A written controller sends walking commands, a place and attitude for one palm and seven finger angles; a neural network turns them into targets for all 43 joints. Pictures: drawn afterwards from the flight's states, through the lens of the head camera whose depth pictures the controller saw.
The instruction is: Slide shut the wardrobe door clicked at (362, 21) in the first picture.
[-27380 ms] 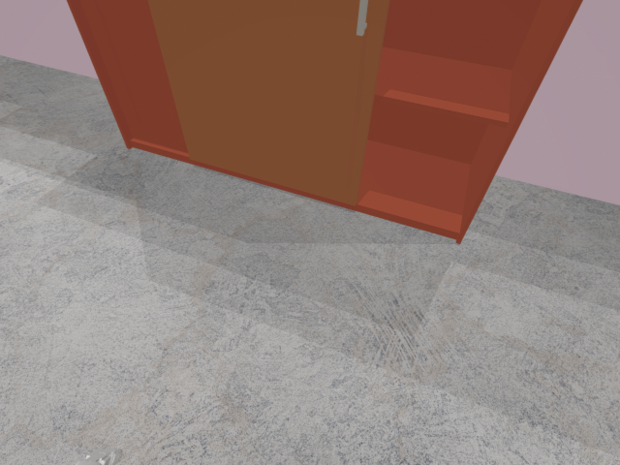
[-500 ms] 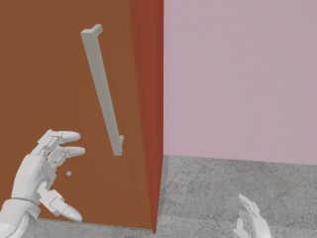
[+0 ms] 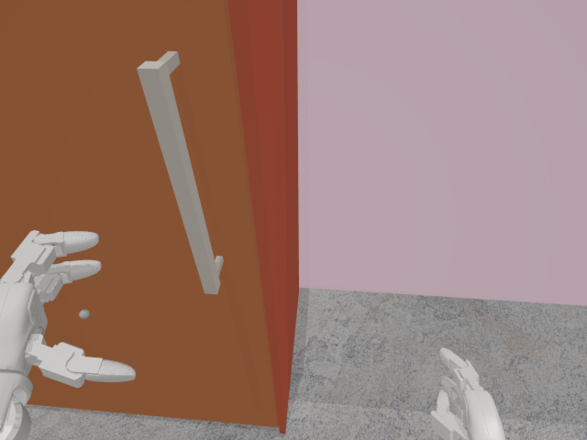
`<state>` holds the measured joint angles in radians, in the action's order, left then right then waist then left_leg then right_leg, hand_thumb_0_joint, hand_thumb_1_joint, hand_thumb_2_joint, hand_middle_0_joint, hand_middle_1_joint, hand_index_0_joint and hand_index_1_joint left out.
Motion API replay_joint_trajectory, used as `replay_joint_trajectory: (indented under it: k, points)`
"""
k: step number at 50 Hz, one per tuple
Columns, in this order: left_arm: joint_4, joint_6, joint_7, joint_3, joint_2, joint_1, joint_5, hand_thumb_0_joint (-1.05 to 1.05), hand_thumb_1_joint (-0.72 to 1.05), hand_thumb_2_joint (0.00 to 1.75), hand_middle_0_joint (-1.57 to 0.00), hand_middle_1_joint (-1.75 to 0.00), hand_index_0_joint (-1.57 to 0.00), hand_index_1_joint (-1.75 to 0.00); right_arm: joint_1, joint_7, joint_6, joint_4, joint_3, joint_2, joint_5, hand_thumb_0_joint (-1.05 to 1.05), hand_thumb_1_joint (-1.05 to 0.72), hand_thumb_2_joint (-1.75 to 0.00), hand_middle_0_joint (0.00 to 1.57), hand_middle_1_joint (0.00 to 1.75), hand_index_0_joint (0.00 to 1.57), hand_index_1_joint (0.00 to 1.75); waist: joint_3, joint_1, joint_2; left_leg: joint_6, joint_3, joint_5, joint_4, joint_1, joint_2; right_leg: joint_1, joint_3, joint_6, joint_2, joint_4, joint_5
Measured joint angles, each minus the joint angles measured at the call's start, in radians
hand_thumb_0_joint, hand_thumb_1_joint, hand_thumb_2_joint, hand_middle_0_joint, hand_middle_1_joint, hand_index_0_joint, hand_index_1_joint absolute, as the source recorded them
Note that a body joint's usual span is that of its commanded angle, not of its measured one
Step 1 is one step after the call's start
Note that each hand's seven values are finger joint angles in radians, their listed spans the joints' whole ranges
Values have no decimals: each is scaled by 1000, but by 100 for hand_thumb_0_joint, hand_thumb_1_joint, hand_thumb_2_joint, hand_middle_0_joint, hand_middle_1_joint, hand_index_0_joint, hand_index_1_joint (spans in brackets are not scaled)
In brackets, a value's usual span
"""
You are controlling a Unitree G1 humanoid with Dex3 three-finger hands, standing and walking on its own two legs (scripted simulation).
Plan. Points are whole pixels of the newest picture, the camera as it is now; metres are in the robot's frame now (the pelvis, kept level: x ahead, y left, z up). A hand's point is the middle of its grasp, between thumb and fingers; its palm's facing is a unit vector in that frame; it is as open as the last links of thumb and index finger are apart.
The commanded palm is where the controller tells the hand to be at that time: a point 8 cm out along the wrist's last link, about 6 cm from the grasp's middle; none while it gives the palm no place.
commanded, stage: draw the hand back to the body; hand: left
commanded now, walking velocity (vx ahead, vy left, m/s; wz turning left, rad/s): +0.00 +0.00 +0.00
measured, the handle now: (195, 194) +0.34 +0.17 +0.21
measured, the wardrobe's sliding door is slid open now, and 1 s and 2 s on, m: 0.00 0.00 0.00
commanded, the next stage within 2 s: step back with the hand held close in 0.96 s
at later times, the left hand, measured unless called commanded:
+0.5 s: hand (79, 286) +0.21 +0.27 +0.17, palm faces +0.41 -0.82 -0.39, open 9.5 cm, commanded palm +0.16 +0.31 +0.19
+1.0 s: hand (74, 287) +0.20 +0.27 +0.18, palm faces +0.44 -0.82 -0.38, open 7.4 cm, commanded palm +0.15 +0.30 +0.19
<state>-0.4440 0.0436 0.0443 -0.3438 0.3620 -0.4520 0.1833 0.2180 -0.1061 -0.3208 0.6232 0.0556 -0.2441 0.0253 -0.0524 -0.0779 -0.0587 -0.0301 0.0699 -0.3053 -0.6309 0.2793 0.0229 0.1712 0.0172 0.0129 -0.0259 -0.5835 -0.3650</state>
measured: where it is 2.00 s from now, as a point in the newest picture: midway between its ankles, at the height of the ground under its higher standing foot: outside the picture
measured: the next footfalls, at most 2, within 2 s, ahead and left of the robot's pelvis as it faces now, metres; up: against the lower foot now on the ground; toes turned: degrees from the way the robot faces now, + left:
none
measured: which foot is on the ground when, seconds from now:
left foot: down 0.00-1.00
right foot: down 0.00-1.00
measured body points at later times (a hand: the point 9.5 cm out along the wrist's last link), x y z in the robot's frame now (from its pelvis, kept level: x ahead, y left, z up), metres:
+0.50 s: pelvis +0.01 +0.01 +0.01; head -0.01 +0.00 +0.46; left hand +0.18 +0.31 +0.19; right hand +0.20 -0.21 -0.07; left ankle +0.02 +0.14 -0.73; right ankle -0.03 -0.11 -0.73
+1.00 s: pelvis +0.01 +0.01 +0.01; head -0.02 -0.01 +0.46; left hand +0.18 +0.31 +0.20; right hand +0.20 -0.21 -0.07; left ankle +0.02 +0.14 -0.73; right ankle -0.03 -0.11 -0.73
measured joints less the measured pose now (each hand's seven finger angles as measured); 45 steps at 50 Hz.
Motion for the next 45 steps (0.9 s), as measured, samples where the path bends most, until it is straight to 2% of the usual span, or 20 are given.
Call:
replay_joint_trajectory:
  k: [2,5,12,21,33,38,45]
  points:
    - [-3,-40,-56,10,-6,-19,-36,-2,-36,29,-25,-103,-25,-104,-2,5,29,0,-7,3,-8,1,-90,-90,20,30,20,30,17,0,-1,2,-3,6,10,-6,0,-5,-3,-1,1,9,7]
    - [1,-78,-103,33,-15,-38,-69,-1,-26,33,-24,-98,-25,-99,3,6,65,11,-15,4,-16,1,-90,-90,20,30,20,30,34,-2,-1,6,-8,14,29,-21,-5,-17,-7,-5,6,24,13]
    - [14,-115,-140,55,-12,-42,-104,-1,-3,45,-24,-84,-24,-85,12,5,111,40,-20,13,-22,1,-90,-90,20,30,20,30,47,0,4,15,-25,22,66,-64,-18,-50,-22,-15,23,47,16]
    - [32,-128,-143,26,3,-22,-107,0,30,61,-23,-65,-24,-66,-3,18,146,27,-24,24,-21,1,-90,-90,20,30,20,30,46,12,9,22,-46,25,102,-102,-24,-77,-42,-22,31,73,21]
    - [44,-117,-145,-1,2,10,-105,0,72,81,-21,-40,-22,-41,-22,27,183,16,-34,17,-22,1,-90,-90,20,30,20,30,50,4,16,23,-48,36,131,-123,-24,-99,-43,-23,32,106,34]
    - [46,-114,-145,1,-4,11,-103,1,82,86,-21,-34,-22,-35,-26,28,195,14,-35,18,-21,1,-90,-90,20,30,20,30,52,3,15,22,-47,41,139,-128,-22,-104,-41,-22,31,113,39]
    - [46,-113,-143,5,-4,8,-103,1,87,89,-21,-31,-22,-32,-24,27,201,16,-34,22,-23,1,-90,-90,20,30,20,30,56,3,15,18,-43,47,145,-132,-18,-109,-38,-18,26,121,45]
